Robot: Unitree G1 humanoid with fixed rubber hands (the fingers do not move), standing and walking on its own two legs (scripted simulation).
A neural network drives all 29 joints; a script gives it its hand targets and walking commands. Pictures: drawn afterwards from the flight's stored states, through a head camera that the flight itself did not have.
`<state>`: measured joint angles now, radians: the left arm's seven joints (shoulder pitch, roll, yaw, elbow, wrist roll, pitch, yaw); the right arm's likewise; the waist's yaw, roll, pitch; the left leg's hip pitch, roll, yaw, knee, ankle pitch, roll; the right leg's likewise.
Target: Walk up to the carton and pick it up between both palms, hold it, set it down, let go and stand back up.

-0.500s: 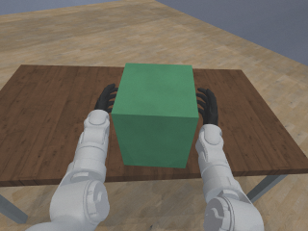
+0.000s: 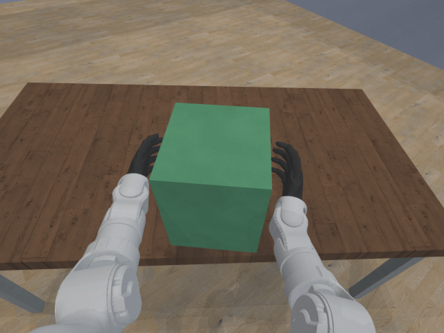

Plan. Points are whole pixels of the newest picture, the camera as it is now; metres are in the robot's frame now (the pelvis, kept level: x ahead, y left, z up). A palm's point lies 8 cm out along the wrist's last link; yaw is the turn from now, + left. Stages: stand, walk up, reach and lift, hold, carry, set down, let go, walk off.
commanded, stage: set down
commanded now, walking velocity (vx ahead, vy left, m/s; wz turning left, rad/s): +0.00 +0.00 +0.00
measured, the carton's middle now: (217, 180) +0.43 +0.01 +0.00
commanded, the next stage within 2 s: none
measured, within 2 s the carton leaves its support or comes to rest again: rests again in 1.84 s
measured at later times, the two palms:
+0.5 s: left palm (124, 178) +0.40 +0.19 +0.05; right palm (270, 196) +0.35 -0.09 +0.05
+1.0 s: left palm (131, 179) +0.42 +0.19 +0.02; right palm (267, 197) +0.37 -0.10 +0.02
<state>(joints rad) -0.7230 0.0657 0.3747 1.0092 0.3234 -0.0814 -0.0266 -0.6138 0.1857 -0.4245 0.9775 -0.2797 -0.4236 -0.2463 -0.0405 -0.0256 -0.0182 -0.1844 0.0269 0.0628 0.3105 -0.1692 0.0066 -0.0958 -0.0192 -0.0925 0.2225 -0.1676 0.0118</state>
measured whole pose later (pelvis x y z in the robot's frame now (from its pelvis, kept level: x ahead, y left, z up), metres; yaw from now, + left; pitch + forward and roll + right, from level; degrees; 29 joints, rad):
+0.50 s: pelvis -0.03 +0.02 +0.00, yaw +0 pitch +9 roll -2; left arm -0.87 0.10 0.40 1.18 0.36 -0.15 0.00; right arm -0.73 0.25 -0.78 1.02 -0.50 -0.41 -0.19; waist -0.01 -0.06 -0.06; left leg -0.38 0.01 0.08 0.36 -0.14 0.04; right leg -0.28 -0.04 -0.09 0.25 -0.12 0.03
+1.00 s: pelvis +0.00 +0.01 -0.01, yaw +1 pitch +13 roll -2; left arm -0.86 0.11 0.53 1.19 0.42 -0.26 -0.07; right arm -0.71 0.29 -0.74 1.01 -0.50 -0.45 -0.26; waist -0.02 -0.05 -0.05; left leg -0.46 0.04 0.06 0.42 -0.19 0.02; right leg -0.34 -0.02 -0.11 0.30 -0.18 0.01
